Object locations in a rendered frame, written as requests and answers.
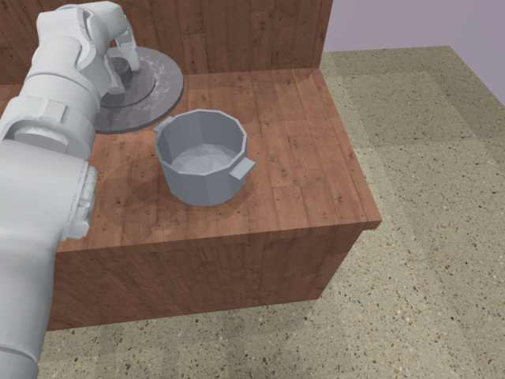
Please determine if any pot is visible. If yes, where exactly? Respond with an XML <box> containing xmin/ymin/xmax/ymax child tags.
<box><xmin>153</xmin><ymin>109</ymin><xmax>256</xmax><ymax>207</ymax></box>

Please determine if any robot left forearm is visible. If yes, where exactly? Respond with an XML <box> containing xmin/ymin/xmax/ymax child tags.
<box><xmin>0</xmin><ymin>4</ymin><xmax>111</xmax><ymax>161</ymax></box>

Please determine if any lid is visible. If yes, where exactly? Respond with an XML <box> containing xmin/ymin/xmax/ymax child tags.
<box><xmin>93</xmin><ymin>47</ymin><xmax>184</xmax><ymax>135</ymax></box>

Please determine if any table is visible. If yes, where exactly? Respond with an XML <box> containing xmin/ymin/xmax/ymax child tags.
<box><xmin>0</xmin><ymin>0</ymin><xmax>382</xmax><ymax>332</ymax></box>

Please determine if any robot left upper arm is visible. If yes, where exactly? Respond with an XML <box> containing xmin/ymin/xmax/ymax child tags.
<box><xmin>0</xmin><ymin>139</ymin><xmax>97</xmax><ymax>379</ymax></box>

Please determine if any left robot hand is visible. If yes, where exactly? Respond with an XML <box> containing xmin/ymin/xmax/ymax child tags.
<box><xmin>80</xmin><ymin>1</ymin><xmax>140</xmax><ymax>95</ymax></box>

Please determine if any knob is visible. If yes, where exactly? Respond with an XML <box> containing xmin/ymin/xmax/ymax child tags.
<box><xmin>110</xmin><ymin>57</ymin><xmax>133</xmax><ymax>85</ymax></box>

